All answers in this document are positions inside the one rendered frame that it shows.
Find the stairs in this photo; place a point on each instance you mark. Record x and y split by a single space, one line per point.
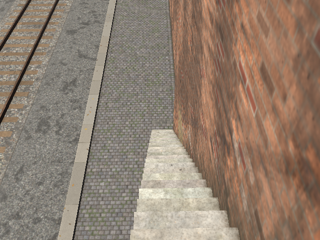
174 200

